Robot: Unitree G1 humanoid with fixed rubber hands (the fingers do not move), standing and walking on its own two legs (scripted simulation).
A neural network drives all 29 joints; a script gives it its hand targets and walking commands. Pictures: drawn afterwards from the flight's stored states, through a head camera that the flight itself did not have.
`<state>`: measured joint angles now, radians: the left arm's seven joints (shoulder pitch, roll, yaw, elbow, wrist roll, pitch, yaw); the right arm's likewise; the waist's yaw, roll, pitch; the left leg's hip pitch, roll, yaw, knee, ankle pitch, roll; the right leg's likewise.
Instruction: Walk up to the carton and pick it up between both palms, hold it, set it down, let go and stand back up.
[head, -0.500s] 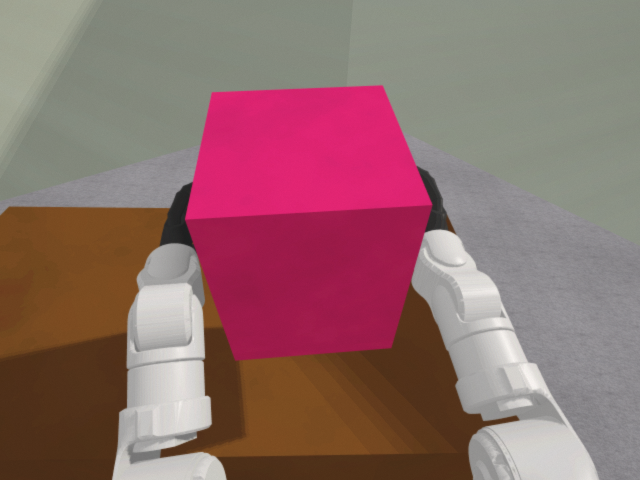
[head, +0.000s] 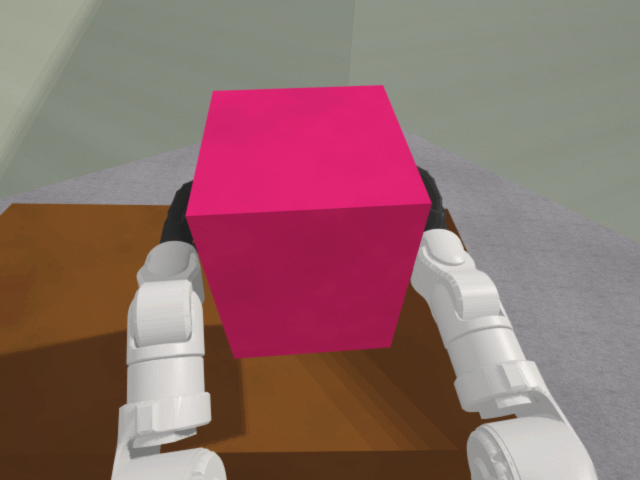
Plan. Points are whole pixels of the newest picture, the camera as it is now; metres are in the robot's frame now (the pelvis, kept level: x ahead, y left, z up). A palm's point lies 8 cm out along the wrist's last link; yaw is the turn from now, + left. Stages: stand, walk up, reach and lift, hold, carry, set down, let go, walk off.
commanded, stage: hold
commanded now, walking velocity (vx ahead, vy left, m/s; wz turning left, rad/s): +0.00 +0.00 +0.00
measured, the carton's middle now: (306, 226) +0.38 +0.01 +0.18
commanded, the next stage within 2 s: none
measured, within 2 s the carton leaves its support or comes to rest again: neither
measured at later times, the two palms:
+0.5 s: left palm (183, 245) +0.36 +0.15 +0.17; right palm (430, 229) +0.36 -0.14 +0.18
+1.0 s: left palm (182, 246) +0.36 +0.15 +0.17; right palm (428, 231) +0.36 -0.14 +0.18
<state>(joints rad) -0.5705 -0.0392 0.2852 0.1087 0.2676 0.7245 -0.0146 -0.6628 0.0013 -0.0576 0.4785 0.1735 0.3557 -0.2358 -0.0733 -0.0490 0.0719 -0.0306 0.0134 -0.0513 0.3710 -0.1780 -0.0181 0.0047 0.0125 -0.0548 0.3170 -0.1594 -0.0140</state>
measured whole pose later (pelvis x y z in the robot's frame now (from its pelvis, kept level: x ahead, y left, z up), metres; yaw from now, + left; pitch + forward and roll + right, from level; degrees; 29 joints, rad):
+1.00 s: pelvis +0.00 +0.00 +0.00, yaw +0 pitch -9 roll -1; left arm -0.57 -0.04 0.28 0.10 0.27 0.73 -0.01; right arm -0.66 0.00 -0.06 0.47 0.17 0.36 -0.23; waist -0.08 -0.05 0.08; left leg -0.03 0.01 -0.05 0.37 -0.18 -0.02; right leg 0.01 0.01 -0.06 0.32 -0.16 -0.01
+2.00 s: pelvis +0.00 +0.00 +0.00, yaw +0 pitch -9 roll -1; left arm -0.55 -0.04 0.27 0.08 0.26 0.73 -0.01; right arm -0.65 0.00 -0.05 0.45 0.18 0.36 -0.24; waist -0.08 -0.05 0.07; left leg -0.03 0.01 -0.05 0.37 -0.18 -0.02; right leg 0.01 0.01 -0.06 0.32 -0.16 -0.01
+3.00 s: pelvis +0.00 +0.00 +0.00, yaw +0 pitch -9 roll -1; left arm -0.56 -0.04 0.28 0.09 0.26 0.73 -0.01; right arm -0.65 0.00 -0.05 0.46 0.18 0.36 -0.24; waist -0.08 -0.05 0.07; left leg -0.03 0.01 -0.05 0.37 -0.18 -0.02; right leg 0.00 0.01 -0.06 0.32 -0.16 -0.02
